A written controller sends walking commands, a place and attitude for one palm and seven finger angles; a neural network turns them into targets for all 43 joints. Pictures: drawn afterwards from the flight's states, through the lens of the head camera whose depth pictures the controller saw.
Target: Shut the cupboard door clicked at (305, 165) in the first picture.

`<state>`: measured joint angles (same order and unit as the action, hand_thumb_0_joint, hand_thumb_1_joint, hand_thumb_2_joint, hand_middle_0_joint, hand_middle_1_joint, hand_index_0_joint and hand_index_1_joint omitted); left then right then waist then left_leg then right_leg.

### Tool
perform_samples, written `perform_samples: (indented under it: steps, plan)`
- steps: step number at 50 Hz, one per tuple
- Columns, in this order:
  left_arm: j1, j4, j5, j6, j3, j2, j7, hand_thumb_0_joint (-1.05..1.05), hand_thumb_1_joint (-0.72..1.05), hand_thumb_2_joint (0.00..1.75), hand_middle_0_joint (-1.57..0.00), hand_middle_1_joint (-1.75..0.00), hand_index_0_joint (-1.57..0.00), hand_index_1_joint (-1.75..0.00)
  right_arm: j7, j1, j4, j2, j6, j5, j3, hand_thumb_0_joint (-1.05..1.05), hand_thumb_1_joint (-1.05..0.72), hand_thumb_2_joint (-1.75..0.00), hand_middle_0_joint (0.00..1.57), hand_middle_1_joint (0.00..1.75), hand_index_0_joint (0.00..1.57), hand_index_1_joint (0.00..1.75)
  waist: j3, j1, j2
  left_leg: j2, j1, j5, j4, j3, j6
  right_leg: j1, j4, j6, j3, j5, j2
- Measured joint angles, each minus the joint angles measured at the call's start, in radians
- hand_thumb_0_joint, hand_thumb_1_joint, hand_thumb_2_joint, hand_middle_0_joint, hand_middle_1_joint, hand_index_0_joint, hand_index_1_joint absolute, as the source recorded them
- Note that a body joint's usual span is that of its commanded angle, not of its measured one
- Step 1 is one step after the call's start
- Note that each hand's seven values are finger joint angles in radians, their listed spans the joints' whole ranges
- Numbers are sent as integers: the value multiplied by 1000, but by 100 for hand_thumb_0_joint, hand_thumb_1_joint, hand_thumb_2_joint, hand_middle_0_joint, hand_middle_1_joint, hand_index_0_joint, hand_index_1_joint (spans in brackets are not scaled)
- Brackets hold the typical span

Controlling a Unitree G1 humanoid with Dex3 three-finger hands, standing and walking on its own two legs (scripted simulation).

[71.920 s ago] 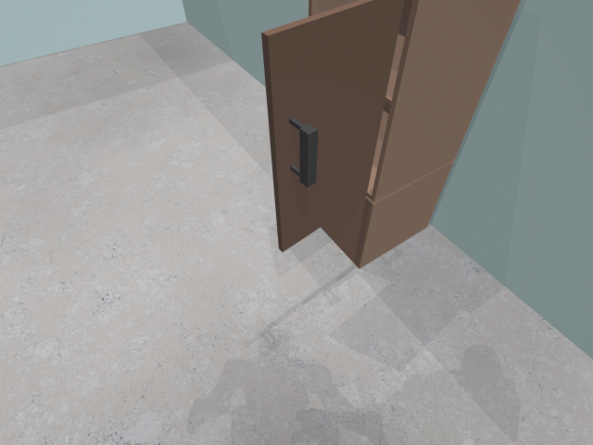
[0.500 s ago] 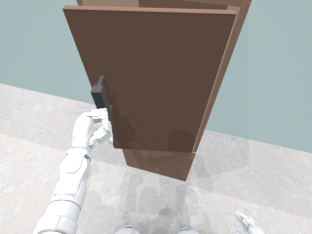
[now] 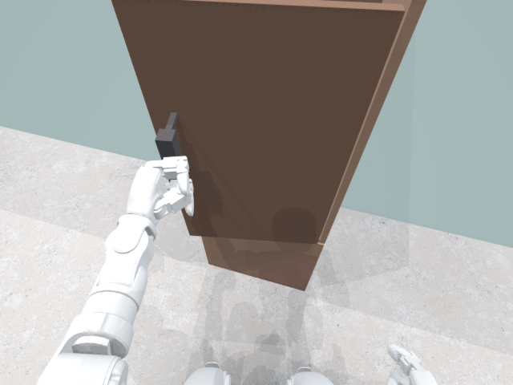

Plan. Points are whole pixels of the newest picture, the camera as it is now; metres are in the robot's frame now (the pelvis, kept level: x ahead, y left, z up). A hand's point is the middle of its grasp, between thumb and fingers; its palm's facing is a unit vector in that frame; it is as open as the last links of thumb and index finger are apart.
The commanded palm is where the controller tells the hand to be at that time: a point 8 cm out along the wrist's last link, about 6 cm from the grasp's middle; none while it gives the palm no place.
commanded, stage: push the door shut along its arc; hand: left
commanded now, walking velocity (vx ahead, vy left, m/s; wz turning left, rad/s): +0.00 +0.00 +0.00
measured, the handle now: (177, 155) +0.48 +0.15 +0.07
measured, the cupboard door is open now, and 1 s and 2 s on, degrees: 12 0 0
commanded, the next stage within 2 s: pull the fist back off the door in 0.82 s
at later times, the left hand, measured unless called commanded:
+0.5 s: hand (204, 167) +0.45 +0.10 +0.07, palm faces -0.26 -0.97 -0.03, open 3.1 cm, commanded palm +0.45 +0.14 +0.07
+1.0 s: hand (215, 158) +0.46 +0.08 +0.08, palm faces -0.22 -0.98 +0.02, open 3.1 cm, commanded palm +0.48 +0.11 +0.07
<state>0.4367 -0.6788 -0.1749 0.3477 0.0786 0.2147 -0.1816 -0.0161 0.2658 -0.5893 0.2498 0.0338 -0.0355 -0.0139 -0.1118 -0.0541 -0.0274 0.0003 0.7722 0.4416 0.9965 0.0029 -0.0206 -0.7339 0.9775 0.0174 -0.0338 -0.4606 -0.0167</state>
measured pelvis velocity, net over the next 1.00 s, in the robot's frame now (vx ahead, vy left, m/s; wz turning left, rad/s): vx -0.04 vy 0.00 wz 0.01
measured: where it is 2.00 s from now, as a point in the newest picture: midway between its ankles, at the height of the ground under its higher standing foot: outside the picture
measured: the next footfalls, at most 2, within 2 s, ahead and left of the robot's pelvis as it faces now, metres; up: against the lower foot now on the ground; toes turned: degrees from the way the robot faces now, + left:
none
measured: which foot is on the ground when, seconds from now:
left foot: down 0.00-1.00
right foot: down 0.00-1.00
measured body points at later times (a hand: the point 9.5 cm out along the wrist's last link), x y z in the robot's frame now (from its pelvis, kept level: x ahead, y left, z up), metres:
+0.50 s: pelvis +0.00 +0.01 -0.01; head +0.08 +0.01 +0.43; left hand +0.46 +0.15 +0.07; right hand +0.04 -0.26 -0.13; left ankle +0.03 +0.11 -0.68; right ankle +0.01 -0.11 -0.68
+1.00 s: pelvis -0.04 +0.00 -0.04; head +0.06 +0.01 +0.40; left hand +0.47 +0.13 +0.08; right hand +0.01 -0.27 -0.14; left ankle +0.03 +0.11 -0.68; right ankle +0.01 -0.11 -0.68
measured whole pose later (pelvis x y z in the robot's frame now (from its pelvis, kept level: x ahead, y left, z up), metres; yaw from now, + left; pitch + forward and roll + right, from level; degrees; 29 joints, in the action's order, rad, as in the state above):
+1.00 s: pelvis -0.04 +0.00 -0.04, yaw +0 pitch +19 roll -3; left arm 1.04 -1.21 -0.15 0.35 0.15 0.31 -0.21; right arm -0.02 0.34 -0.67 0.28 0.07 -0.01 -0.02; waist -0.12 -0.15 -0.03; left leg -0.01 1.08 0.42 1.16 -0.04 -0.02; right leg -1.02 1.12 0.03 -0.08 -0.44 -0.02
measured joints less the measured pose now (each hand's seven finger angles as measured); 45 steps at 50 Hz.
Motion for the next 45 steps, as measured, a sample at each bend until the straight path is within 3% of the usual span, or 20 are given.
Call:
perform_samples:
  steps: [11,31,35,45]
  plan:
    - [177,-187,9,21,33,33,-40,2,90,90,-131,-150,-131,-150,13,51,-29,4,-15,6,4,1,-91,-90,20,30,20,30,-5,-24,-2,2,62,5,29,4,-7,-60,25,-6,3,-2,2]
    - [387,-394,31,45,52,80,-105,2,90,90,-130,-150,-130,-150,20,90,-54,18,-31,12,11,1,-91,-90,20,30,20,30,-8,-79,-8,-6,138,7,65,6,-7,-138,58,-4,5,0,-5]
    - [421,-434,39,51,68,84,-127,2,90,90,-130,-150,-130,-150,18,92,-55,19,-34,12,6,1,-91,-90,20,30,20,30,-10,-79,-10,-6,157,6,76,2,-6,-156,70,-2,1,-1,-5]
    - [551,-530,31,29,48,131,-160,2,90,90,-130,-150,-130,-150,0,70,-70,25,1,10,-14,1,-91,-90,20,30,20,30,-5,-95,-8,-6,253,-7,141,-33,3,-235,123,8,-35,7,-6]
